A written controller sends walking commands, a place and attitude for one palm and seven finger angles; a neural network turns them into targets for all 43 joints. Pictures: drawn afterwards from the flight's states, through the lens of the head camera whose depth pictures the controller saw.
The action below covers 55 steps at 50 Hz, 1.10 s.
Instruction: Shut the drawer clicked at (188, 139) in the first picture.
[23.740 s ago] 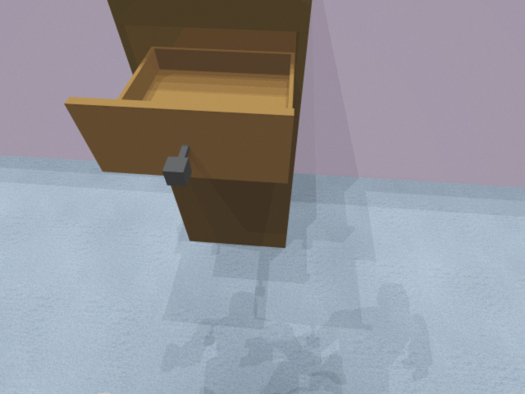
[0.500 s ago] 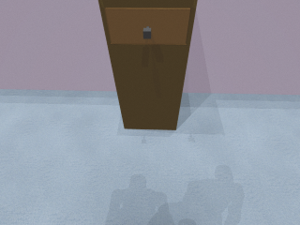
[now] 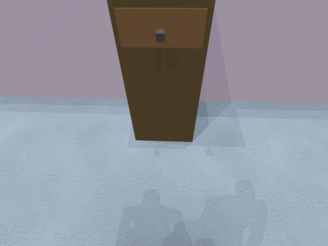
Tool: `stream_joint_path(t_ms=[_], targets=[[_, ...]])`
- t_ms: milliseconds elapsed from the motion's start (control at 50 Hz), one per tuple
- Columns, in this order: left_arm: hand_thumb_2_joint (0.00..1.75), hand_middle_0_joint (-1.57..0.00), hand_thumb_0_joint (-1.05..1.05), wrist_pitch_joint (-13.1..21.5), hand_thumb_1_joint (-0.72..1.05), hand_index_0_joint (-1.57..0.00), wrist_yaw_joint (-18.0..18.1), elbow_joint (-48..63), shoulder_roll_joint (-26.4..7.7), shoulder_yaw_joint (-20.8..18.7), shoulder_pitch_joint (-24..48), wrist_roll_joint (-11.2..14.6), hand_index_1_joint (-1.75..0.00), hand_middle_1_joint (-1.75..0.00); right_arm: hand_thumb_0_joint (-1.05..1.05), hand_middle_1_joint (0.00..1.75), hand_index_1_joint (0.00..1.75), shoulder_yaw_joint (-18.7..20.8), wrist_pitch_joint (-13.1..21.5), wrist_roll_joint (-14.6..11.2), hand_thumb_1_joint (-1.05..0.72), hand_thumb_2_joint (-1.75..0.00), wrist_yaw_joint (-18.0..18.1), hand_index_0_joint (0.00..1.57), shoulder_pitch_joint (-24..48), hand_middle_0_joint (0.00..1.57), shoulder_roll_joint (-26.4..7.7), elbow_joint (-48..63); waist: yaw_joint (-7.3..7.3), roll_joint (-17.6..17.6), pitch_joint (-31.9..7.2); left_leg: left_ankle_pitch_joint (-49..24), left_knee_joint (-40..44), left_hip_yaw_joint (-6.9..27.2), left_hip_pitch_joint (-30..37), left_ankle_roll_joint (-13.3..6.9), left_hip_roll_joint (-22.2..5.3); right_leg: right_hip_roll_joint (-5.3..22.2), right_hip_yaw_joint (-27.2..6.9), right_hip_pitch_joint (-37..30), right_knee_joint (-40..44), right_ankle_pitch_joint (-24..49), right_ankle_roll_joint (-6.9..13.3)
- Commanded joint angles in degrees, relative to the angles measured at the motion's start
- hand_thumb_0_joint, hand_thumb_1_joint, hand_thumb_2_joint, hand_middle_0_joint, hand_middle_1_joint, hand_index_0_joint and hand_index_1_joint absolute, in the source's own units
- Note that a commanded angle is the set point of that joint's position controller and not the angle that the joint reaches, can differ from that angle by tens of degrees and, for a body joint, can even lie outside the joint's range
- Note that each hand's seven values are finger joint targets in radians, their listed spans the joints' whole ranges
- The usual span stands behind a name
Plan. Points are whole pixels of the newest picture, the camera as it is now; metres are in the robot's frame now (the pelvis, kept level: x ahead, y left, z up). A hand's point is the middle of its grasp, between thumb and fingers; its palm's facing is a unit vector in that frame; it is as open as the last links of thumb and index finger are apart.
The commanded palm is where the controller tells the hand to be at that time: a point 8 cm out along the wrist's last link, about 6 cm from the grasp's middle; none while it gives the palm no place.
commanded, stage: look to check the result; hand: left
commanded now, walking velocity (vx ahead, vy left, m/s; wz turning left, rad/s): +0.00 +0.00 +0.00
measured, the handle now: (160, 33) +0.91 +0.06 +0.08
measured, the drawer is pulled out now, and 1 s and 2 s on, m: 0.00 0.00 0.00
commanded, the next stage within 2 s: stand and wait in 0.08 s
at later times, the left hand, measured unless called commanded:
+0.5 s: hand out of the picture -0.01 +0.16 -0.17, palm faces +0.05 -0.98 -0.21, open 7.4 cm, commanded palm none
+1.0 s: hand out of the picture -0.01 +0.17 -0.17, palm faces +0.04 -0.98 -0.22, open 7.4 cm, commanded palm none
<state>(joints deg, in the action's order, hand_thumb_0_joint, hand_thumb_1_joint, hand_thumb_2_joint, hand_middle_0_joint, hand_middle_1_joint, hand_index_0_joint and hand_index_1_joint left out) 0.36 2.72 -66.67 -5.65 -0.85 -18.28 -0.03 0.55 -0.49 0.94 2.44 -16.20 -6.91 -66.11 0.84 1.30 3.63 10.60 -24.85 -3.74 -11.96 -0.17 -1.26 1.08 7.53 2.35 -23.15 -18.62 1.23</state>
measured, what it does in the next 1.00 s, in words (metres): stands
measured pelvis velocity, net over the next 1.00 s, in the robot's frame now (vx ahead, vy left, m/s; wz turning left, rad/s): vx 0.01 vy -0.01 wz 0.00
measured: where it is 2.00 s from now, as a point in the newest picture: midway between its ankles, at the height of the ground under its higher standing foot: outside the picture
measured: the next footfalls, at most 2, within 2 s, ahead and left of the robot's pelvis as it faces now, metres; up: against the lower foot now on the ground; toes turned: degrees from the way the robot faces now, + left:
none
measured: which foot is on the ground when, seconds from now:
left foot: down 0.00-1.00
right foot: down 0.00-1.00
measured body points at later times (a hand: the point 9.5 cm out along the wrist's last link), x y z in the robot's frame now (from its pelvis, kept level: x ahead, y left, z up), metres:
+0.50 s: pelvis +0.00 -0.01 +0.00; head +0.02 -0.02 +0.45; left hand -0.01 +0.21 -0.16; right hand -0.01 -0.22 -0.17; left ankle +0.03 +0.12 -0.74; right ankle -0.06 -0.09 -0.74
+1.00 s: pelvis +0.01 -0.01 +0.00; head +0.02 -0.02 +0.45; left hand -0.01 +0.22 -0.15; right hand +0.00 -0.23 -0.17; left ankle +0.03 +0.12 -0.74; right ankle -0.06 -0.09 -0.74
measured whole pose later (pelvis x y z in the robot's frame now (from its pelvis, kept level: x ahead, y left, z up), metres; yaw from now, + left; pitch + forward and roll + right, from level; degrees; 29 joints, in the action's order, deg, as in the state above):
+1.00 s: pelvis +0.01 -0.01 +0.00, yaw +0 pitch -2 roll +0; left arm 0.5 2.4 -66.1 -7.7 -1.2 -16.1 -0.1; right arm 0.6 -0.4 0.9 2.4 -14.3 -8.6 -66.0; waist 0.9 1.2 3.9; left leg 10.5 -23.8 -3.5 -11.0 0.6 -1.8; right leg 0.3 7.6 1.0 -21.2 -18.2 1.8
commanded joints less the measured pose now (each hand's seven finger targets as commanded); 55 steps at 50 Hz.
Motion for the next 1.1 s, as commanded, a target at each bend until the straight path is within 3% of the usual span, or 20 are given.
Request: stream_joint_path(t_ms=[0, 380, 820, 1040, 1080], targets=[[0.90, -0.20, 0.00, 0.62, 0.90, -0.20, 0.17, 0.36, -5.67, -0.70, -5.32, -0.13, -0.30, -0.30, 0.00, 0.30, 0.30, 0.75, 0.08, 0.06, -0.90, -0.90, 0.04, 0.20, -4.35, 0.20, -4.26, 0.38, -0.09, -1.59, 3.77, -8.92, 2.57, 4.50, 2.64, -1.74, -4.63, 6.21, -5.33, 7.42, 6.52, 9.57, 1.40], [0.90, -0.20, 0.00, 0.77, 0.90, -0.20, 0.13, 1.01, -6.80, -1.14, -4.08, -0.15, -0.30, -0.30, 0.00, 0.30, 0.30, 0.88, 0.35, 0.04, -0.90, -0.90, 0.19, 0.20, -3.72, 0.20, -5.03, 0.57, -0.25, -1.49, 1.81, -12.04, 2.19, 4.28, 3.41, -1.71, -4.91, 6.35, -5.15, 5.11, 5.99, 15.18, 1.19], [0.90, -0.20, 0.00, 0.83, 0.90, -0.20, -0.10, 1.17, -7.98, -1.20, -2.51, -0.18, -0.30, -0.30, 0.00, 0.30, 0.30, 0.98, 0.41, 0.04, -0.90, -0.90, 0.21, 0.20, -1.95, 0.20, -6.83, 0.90, -0.11, -1.40, 2.19, -11.43, 2.98, 4.75, 4.02, -1.67, -5.14, 6.22, -5.54, 5.19, 7.05, 13.97, 1.25], [0.90, -0.20, 0.00, 1.00, 0.90, -0.20, -0.08, 1.71, -9.39, -1.46, -2.13, -0.25, -0.30, -0.30, 0.00, 0.30, 0.30, 1.11, 0.49, -0.14, -0.90, -0.90, 0.19, 0.20, -1.42, 0.20, -7.78, 1.15, -0.23, -2.23, 0.57, -12.97, 2.42, 4.59, 4.30, -1.66, -5.15, 6.45, -5.28, 3.58, 6.84, 18.06, 0.80], [0.90, -0.20, 0.00, 0.89, 0.90, -0.20, -0.13, 1.66, -9.06, -1.39, -1.90, -0.19, -0.30, -0.30, 0.00, 0.30, 0.30, 1.03, 0.46, -0.02, -0.90, -0.90, 0.19, 0.20, -1.15, 0.20, -7.54, 0.99, -0.27, -1.79, 1.91, -12.14, 2.81, 4.49, 3.92, -1.58, -5.19, 6.56, -5.13, 4.25, 7.10, 16.73, 0.89]])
